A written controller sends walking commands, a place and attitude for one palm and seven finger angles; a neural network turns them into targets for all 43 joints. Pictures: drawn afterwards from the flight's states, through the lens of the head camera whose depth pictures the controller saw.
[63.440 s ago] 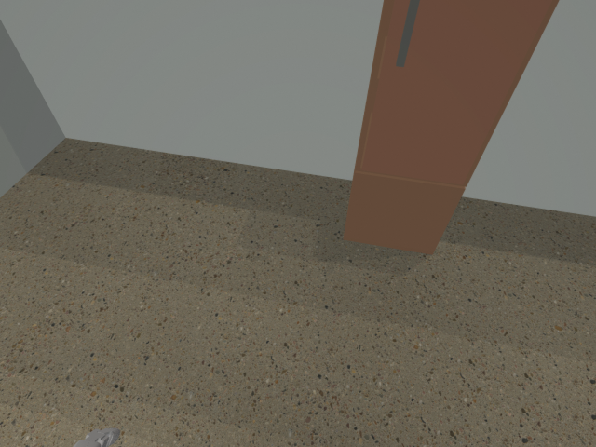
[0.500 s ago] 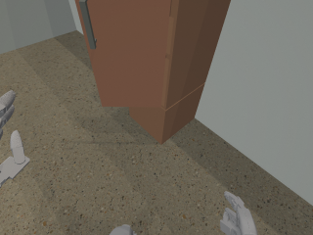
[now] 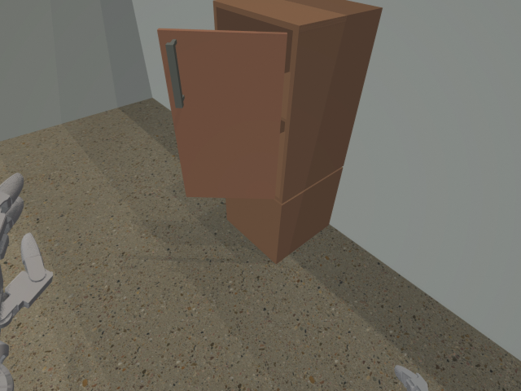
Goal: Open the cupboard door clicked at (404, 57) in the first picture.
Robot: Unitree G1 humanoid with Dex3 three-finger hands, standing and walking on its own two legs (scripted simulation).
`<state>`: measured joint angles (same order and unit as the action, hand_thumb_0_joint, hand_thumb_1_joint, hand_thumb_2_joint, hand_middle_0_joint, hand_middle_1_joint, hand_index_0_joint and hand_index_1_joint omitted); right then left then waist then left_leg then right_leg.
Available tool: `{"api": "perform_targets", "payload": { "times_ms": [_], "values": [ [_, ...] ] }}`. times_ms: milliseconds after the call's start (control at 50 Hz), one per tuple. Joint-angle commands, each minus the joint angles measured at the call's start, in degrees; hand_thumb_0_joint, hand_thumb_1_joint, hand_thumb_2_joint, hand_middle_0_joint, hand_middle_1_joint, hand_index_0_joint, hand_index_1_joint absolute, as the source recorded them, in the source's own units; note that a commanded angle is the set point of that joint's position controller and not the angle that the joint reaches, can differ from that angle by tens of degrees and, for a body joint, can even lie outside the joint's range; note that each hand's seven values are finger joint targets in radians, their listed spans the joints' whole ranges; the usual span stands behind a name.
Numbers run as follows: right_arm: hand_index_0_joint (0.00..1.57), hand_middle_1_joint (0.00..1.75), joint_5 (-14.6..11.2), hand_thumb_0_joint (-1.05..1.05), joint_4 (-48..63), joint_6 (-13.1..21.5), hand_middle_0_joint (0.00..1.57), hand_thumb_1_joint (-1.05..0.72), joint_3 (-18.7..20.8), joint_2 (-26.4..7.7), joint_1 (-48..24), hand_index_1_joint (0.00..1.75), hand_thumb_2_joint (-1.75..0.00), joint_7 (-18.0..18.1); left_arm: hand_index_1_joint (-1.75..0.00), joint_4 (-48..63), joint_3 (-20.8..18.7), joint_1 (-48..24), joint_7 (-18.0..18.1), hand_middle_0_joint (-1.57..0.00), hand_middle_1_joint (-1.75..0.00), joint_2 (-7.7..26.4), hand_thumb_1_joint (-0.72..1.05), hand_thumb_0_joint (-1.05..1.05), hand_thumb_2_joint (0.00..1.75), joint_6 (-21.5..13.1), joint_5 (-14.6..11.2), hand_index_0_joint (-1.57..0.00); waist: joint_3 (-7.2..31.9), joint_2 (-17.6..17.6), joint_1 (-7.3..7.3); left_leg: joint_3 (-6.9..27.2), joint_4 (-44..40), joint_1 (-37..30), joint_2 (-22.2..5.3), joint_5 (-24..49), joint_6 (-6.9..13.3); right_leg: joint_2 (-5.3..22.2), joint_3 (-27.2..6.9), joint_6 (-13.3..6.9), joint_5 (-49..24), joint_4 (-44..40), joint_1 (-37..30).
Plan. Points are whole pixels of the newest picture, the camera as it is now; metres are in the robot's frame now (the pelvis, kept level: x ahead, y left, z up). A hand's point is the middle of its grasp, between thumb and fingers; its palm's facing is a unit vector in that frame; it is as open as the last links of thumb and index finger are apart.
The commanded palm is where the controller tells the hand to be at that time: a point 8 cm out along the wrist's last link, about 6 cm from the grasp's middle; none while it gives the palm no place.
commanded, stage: stop stepping back and stand still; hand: left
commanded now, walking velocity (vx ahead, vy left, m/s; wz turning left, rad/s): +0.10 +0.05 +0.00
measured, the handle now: (176, 74) +0.87 +0.29 +0.14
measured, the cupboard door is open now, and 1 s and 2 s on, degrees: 48 48 48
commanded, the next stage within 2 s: let the arm hang, fingers relaxed in 0.38 s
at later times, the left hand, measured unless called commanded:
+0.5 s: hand (48, 280) +0.20 +0.27 +0.16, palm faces +0.43 -0.76 -0.49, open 7.4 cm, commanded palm none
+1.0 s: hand out of the picture -0.03 +0.21 -0.16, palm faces +0.04 -0.97 -0.25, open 7.1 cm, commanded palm none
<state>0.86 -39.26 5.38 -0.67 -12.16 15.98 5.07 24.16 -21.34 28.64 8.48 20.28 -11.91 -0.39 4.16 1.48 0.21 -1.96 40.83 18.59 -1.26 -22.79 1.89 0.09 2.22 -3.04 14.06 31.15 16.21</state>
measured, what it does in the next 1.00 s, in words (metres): stands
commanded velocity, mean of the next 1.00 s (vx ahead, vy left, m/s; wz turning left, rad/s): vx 0.01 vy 0.00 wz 0.00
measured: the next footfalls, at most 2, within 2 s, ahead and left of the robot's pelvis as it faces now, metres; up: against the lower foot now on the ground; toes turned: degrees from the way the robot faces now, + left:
none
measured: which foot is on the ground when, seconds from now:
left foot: down 0.00-1.00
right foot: down 0.00-1.00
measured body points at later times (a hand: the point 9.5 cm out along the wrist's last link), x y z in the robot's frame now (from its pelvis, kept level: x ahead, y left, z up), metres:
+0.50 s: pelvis +0.00 +0.00 +0.00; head +0.00 +0.00 +0.45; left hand +0.17 +0.30 +0.18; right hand +0.16 -0.24 -0.09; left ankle +0.03 +0.13 -0.74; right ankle +0.03 -0.08 -0.73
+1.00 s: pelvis +0.00 +0.01 +0.01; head +0.03 +0.00 +0.46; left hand -0.03 +0.26 -0.14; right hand -0.01 -0.22 -0.15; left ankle +0.02 +0.13 -0.74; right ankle +0.03 -0.08 -0.74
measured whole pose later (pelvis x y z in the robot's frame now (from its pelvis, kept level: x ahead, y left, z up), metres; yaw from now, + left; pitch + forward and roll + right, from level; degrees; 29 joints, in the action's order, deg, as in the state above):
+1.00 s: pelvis +0.00 +0.01 +0.01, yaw +2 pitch -1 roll +0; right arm 1.1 -62.8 -2.1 -0.1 -10.5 17.4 0.8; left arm -63.7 -0.3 17.8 0.9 12.3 1.1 0.8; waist -4.1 -1.3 0.0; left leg -0.8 24.5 12.8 -0.7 -10.7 0.0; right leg -1.1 3.5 -2.3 10.9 23.6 11.8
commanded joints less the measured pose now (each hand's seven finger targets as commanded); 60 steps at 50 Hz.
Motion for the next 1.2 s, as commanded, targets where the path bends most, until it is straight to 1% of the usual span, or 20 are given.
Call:
{"api": "perform_targets", "payload": {
  "times_ms": [0,20,60,120,140,180,220,280,320,380,440,460,520,560,580,620,680,800,920,1180],
  "values": [
    [0.2,0.3,0.2,0.0,10.9,4.8,0.2,-0.9,2.5,-8.2,-7.9,0.3,-0.9,1.3,-0.3,14.2,-7.1,-7.8,1.4,-0.2,-0.3,11.8,0.9,0.0,0.9,-4.0,-0.6,-0.2,-6.0,-13.9,-1.36,12.6,-24.8,-8.4,-7.3,-10.8,4.5,2.9,-7.9,0.4,19.3,0.4,12.9],
    [0.2,0.3,-0.1,0.0,11.2,5.0,0.2,-0.9,2.6,-7.9,-7.3,0.3,-0.9,0.9,-0.3,16.1,-8.7,-6.6,1.5,-0.2,-0.3,13.0,0.9,0.0,0.9,-4.1,-0.4,-0.2,-1.7,-17.8,-0.53,19.3,-27.9,-8.0,-13.2,-11.1,6.9,-1.6,0.0,2.9,13.3,11.9,9.8],
    [0.2,0.3,-0.6,0.0,10.6,5.3,0.2,-0.9,2.7,-6.1,-7.4,0.3,-0.9,0.3,-0.3,11.3,-10.3,-2.6,1.2,-0.2,-0.3,13.2,0.9,0.0,0.9,-3.6,-0.4,-0.2,-3.7,-14.1,-1.19,23.3,-32.2,4.7,-16.1,-20.9,9.9,-1.0,-1.4,3.8,13.5,21.2,4.6],
    [0.2,0.3,-0.8,0.0,10.7,5.3,0.2,-0.9,2.5,-7.1,-9.2,0.3,-0.9,-0.3,-0.3,10.7,-8.5,-1.4,0.7,-0.2,-0.3,12.3,0.9,0.0,0.9,-2.8,0.2,-0.2,-7.3,-8.9,-0.02,9.3,-22.6,13.0,-9.1,-14.1,4.4,-0.2,0.6,3.1,8.3,-0.2,-8.6],
    [0.2,0.3,-0.7,0.0,11.2,5.1,0.2,-0.9,2.7,-6.9,-9.7,0.3,-0.9,-0.3,-0.3,11.2,-8.7,-2.1,0.5,-0.2,-0.3,13.0,0.9,0.0,0.9,-2.9,0.3,-0.2,-8.2,-5.0,-0.39,4.5,-14.3,13.3,-3.6,-10.2,1.9,2.4,-6.7,1.0,10.6,-7.9,-7.2],
    [0.2,0.3,-0.9,0.0,10.7,4.6,0.2,-0.9,3.2,-6.3,-8.6,0.3,-0.9,-0.8,-0.3,10.5,-10.3,-3.3,0.4,-0.2,-0.3,15.0,0.9,0.0,0.9,-3.0,-0.6,-0.2,-4.8,10.1,-0.01,0.5,11.3,12.1,1.8,-2.5,-0.7,18.0,-31.5,-6.3,18.8,-21.5,-1.9],
    [0.2,0.3,-0.7,0.0,9.4,4.6,0.2,-0.9,3.2,-6.2,-6.6,0.3,-0.9,-1.3,-0.3,10.6,-10.1,-3.0,0.3,-0.2,-0.3,13.7,0.9,0.0,0.9,-3.8,-0.9,-0.2,-3.1,4.6,-1.03,3.8,15.9,10.9,-0.5,0.5,-1.4,17.5,-26.0,-7.1,9.9,-19.8,-2.2],
    [0.2,0.3,-0.6,0.0,10.1,4.5,0.2,-0.9,2.3,-5.3,-8.4,0.3,-0.9,-0.7,-0.3,10.9,-10.0,-1.9,0.4,-0.2,-0.3,13.0,0.9,0.0,0.9,-4.3,-0.8,-0.2,-2.0,5.4,-0.45,1.6,0.3,2.3,-1.4,2.2,-0.7,14.1,-14.9,-5.4,-3.2,-15.6,-1.5],
    [0.2,0.3,-0.4,0.0,9.8,4.7,0.2,-0.9,2.0,-5.3,-7.9,0.3,-0.9,-0.2,-0.3,11.8,-9.6,-2.0,1.0,-0.2,-0.3,12.5,0.9,0.0,0.9,-4.4,-0.7,-0.2,-0.7,2.8,-0.65,-0.4,-13.1,-6.1,0.1,8.1,-0.2,11.1,-12.0,-2.6,-0.4,-14.0,-0.8],
    [0.2,0.3,-0.7,0.0,11.1,5.0,0.2,-0.9,3.0,-7.7,-8.8,0.3,-0.9,0.2,-0.3,14.3,-8.3,-3.0,1.2,-0.2,-0.3,12.2,0.9,0.0,0.9,-4.7,-0.8,-0.2,-1.2,-6.7,0.53,8.6,-21.1,-8.8,-7.2,12.3,2.0,3.9,-8.0,2.5,0.0,-7.7,-0.8],
    [0.2,0.3,-1.1,0.0,11.2,5.0,0.2,-0.9,2.7,-7.0,-8.9,0.3,-0.9,-0.2,-0.3,13.6,-9.2,-2.0,0.7,-0.2,-0.3,13.0,0.9,0.0,0.9,-4.1,-0.5,-0.2,-0.3,-9.1,0.14,6.6,-21.1,-5.7,-6.0,13.6,1.1,2.7,-5.6,2.8,-4.1,-6.1,-4.3],
    [0.2,0.3,-0.3,0.0,-1.9,5.0,0.2,-0.9,6.1,-18.3,-9.3,0.3,-0.9,-5.5,-0.3,-29.8,13.9,-5.2,-7.7,-0.2,-0.3,2.3,0.9,0.0,0.9,6.5,4.1,-0.2,-5.7,-10.8,-3.53,8.6,-12.9,3.5,-6.8,25.0,2.3,4.3,-1.9,2.3,-11.5,3.9,2.0],
    [0.2,0.3,0.0,0.0,-0.1,-1.1,0.2,-0.9,3.4,-9.8,-6.6,0.3,-0.9,-5.0,-0.3,-37.2,14.7,-5.1,-8.9,-0.2,-0.3,-2.1,0.9,0.0,0.9,11.9,2.5,-0.2,-0.2,-0.4,0.01,10.9,-14.9,7.0,-8.1,16.5,3.4,3.2,-2.8,2.0,-0.2,2.7,-2.1],
    [0.2,0.3,0.2,0.0,-0.9,-2.0,0.2,-0.9,3.2,-9.9,-5.9,0.3,-0.9,-4.8,-0.3,-43.5,15.3,-8.8,-8.8,-0.2,-0.3,0.6,0.9,0.0,0.9,11.2,2.8,-0.2,2.0,12.6,-0.09,7.7,-10.0,3.0,-3.8,16.5,1.3,6.7,-7.1,0.1,-7.0,-4.3,-3.7],
    [0.2,0.3,0.3,0.0,-2.0,-2.8,0.2,-0.9,3.4,-10.2,-5.4,0.3,-0.9,-4.8,-0.3,-47.2,15.7,-11.1,-8.7,-0.2,-0.3,2.3,0.9,0.0,0.9,11.1,2.8,-0.2,1.3,14.1,-0.92,5.5,-7.8,-0.4,-1.4,14.6,0.4,9.6,-9.6,-1.8,-8.4,-7.3,-1.2],
    [0.2,0.3,0.6,0.0,-4.6,-4.4,0.2,-0.9,3.4,-10.2,-5.2,0.3,-0.9,-4.9,-0.3,-54.5,16.8,-15.1,-8.3,-0.2,-0.3,3.6,0.9,0.0,0.9,11.4,2.3,-0.2,-1.1,10.4,-1.8,4.3,-8.1,-3.9,-0.3,13.2,-0.2,10.5,-10.2,-3.1,-9.1,-9.0,1.0],
    [0.2,0.3,0.8,0.0,-8.5,-5.0,0.2,-0.9,2.0,-8.6,-6.4,0.3,-0.9,-5.0,-0.3,-64.6,18.8,-16.9,-7.8,-0.2,-0.3,1.7,0.9,0.0,0.9,11.8,1.5,-0.2,-3.4,-5.5,-1.0,7.6,-16.7,-3.9,-3.9,18.2,0.1,5.7,-6.8,-0.3,-5.3,-6.8,-1.2],
    [0.2,0.3,0.5,0.0,-15.4,-5.4,0.2,-0.9,1.7,-6.0,-3.5,0.3,-0.9,-4.1,-0.3,-78.3,19.0,-12.5,-7.4,-0.2,-0.3,-1.1,0.9,0.0,0.9,11.5,1.1,-0.2,-2.1,-10.9,0.04,7.0,-20.9,-4.1,-4.1,10.2,-0.2,5.4,-6.3,-0.4,-1.5,-11.5,-6.7],
    [0.2,0.3,0.2,0.0,-20.4,-5.8,0.2,-0.9,2.2,-5.3,1.7,0.3,-0.9,-3.7,-0.3,-84.6,19.7,-12.0,-7.3,-0.2,-0.3,-1.4,0.9,0.0,0.9,11.3,0.9,-0.2,-5.9,-2.4,-0.59,6.1,-21.6,-6.0,-4.0,8.6,0.0,5.5,-6.4,-0.6,2.9,-14.6,-3.6],
    [0.2,0.3,0.2,0.0,-24.3,-5.6,0.2,-0.9,2.1,-4.2,4.2,0.3,-0.9,-3.5,-0.3,-88.2,19.7,-10.9,-6.6,-0.2,-0.3,-2.0,0.9,0.0,0.9,11.2,0.8,-0.2,-8.3,-0.7,-0.68,5.0,-22.2,-7.0,-4.2,10.4,0.2,5.5,-6.9,-0.6,2.8,-14.5,-2.6]
  ]
}}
